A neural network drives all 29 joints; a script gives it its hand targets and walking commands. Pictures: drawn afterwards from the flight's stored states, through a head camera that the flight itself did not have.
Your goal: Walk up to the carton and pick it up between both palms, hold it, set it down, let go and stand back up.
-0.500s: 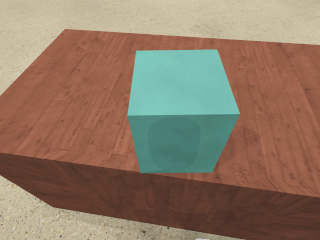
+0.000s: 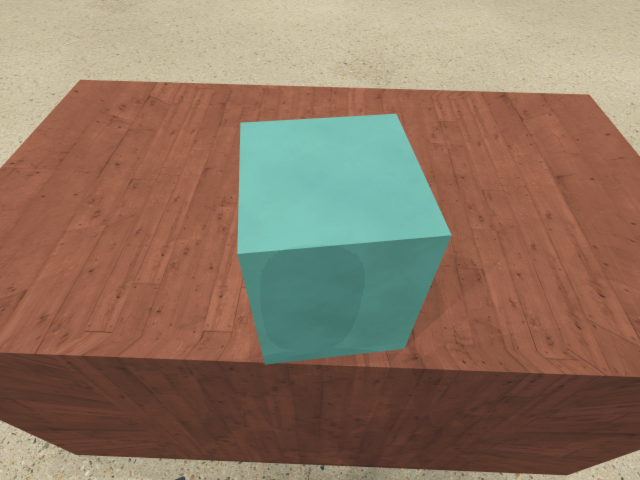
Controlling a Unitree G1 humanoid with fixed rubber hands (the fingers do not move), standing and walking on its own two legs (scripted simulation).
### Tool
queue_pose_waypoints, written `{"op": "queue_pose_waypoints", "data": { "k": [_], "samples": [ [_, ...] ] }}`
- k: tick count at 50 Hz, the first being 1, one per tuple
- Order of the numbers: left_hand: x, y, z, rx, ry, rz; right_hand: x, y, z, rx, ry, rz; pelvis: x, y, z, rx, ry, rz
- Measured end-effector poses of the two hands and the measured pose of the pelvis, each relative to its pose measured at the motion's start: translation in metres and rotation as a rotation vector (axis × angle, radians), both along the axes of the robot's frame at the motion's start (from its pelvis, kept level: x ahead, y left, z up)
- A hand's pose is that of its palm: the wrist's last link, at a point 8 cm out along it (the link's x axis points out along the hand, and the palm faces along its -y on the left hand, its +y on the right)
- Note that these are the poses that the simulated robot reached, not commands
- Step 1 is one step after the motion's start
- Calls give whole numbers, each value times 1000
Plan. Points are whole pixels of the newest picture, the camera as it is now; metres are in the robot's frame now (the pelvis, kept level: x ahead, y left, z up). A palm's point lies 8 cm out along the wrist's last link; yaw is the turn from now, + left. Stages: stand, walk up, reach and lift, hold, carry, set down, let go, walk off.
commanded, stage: walk up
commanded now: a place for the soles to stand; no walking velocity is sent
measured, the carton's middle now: (328, 243) +0.40 +0.00 +0.08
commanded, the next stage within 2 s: reach and lift in 1.94 s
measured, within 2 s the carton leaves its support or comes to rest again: neither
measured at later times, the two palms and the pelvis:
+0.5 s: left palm out of the picture +0.04 +0.22 -0.12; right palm out of the picture +0.02 -0.26 -0.13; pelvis -0.01 -0.02 +0.01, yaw -3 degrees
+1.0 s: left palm out of the picture +0.05 +0.23 -0.12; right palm out of the picture -0.01 -0.29 -0.14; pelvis -0.04 -0.02 +0.00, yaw -7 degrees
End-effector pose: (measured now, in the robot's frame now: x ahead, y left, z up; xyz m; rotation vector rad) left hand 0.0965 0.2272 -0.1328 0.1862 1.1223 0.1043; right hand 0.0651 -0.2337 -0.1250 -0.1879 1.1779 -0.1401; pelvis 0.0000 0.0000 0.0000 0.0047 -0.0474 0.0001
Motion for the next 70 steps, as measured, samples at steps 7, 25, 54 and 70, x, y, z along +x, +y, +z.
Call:
{"op": "queue_pose_waypoints", "data": {
  "k": [7,25,54,70],
  "samples": [
    [-8,-7,6,10,7,-14,-7,-13,0,1,6,-10,-3,-8,4,10,-4,-10],
    [-52,-8,13,51,100,-23,-48,-30,-7,12,97,-41,-11,-19,9,22,-4,-50],
    [-41,-3,10,111,43,-79,-73,-58,-17,-22,75,-107,-41,-24,-6,34,-12,-110],
    [-29,-5,8,70,28,-148,-115,-35,-11,-18,106,-162,-45,-12,-1,30,-14,-151]
  ]
}}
